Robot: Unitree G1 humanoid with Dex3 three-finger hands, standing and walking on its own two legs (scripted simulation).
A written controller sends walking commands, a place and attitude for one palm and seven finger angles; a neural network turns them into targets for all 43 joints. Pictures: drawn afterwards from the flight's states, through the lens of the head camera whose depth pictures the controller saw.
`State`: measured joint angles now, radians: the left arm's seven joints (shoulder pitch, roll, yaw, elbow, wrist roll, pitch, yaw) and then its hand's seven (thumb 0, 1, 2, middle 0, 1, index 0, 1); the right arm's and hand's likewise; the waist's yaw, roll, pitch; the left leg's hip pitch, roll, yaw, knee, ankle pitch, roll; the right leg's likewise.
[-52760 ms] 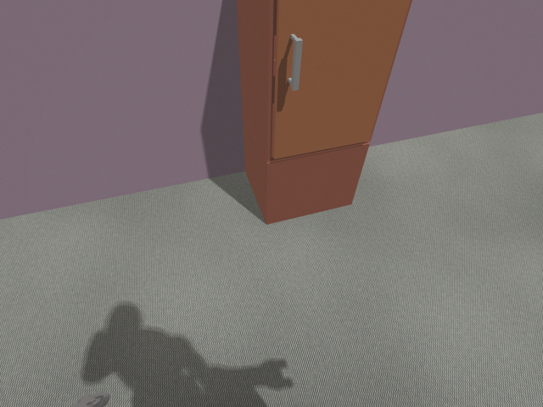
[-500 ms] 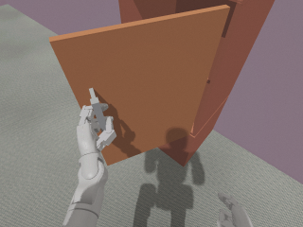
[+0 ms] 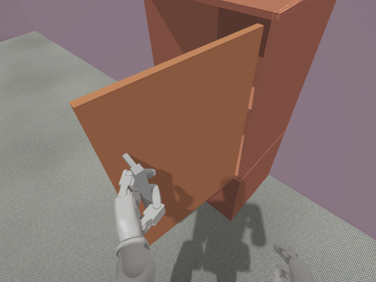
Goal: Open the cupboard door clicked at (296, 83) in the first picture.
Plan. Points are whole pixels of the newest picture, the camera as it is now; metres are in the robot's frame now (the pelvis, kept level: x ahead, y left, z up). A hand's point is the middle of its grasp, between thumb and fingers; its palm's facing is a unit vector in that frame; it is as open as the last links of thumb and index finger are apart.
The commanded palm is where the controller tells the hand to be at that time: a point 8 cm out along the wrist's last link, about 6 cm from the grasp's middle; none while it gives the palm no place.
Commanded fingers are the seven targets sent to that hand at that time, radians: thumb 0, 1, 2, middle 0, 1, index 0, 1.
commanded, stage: open thumb and fingers to let go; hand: left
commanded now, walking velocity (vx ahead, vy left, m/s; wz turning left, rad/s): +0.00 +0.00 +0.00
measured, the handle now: (139, 184) +0.30 +0.11 +0.07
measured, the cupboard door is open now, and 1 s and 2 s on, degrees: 82 81 82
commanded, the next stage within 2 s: slide the hand sideways off the handle in 0.80 s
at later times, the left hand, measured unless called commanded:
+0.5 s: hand (155, 200) +0.27 +0.08 +0.07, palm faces +0.34 -0.94 +0.00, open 12.5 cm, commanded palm +0.23 +0.12 +0.07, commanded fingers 0.00 -0.50 0.30 -0.26 -0.95 -0.26 -0.95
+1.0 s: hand (151, 207) +0.26 +0.08 +0.06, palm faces +0.09 -0.99 -0.06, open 15.3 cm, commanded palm +0.22 +0.13 +0.07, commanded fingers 0.00 -0.50 0.30 -0.15 -0.30 -0.15 -0.30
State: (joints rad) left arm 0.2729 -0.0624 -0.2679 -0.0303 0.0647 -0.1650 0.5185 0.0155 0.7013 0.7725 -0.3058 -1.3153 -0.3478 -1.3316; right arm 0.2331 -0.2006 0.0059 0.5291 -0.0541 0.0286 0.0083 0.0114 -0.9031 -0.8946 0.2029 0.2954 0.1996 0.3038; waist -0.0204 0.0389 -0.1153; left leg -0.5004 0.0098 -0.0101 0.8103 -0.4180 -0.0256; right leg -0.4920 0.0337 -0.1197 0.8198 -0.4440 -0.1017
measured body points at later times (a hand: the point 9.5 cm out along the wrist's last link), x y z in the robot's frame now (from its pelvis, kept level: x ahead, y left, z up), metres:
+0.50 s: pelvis -0.02 +0.00 +0.00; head +0.00 -0.02 +0.45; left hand +0.25 +0.13 +0.07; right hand +0.16 -0.21 -0.10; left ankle +0.00 +0.14 -0.70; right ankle -0.01 -0.05 -0.70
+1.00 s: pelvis -0.02 +0.03 -0.01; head -0.01 +0.01 +0.44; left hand +0.25 +0.14 +0.07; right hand +0.16 -0.18 -0.10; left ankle +0.00 +0.14 -0.70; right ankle -0.01 -0.05 -0.70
